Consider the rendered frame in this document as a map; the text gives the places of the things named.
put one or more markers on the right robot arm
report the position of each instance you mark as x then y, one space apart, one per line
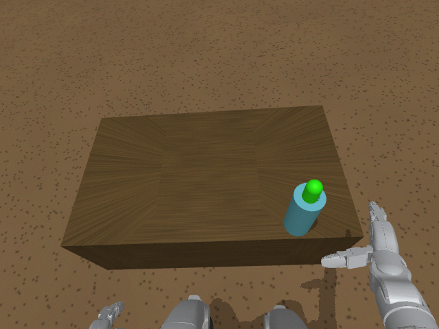
400 304

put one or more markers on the bottle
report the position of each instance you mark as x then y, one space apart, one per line
306 204

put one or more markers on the right robot hand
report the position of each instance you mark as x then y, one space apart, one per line
382 237

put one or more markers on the left robot hand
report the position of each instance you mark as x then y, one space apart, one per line
107 316

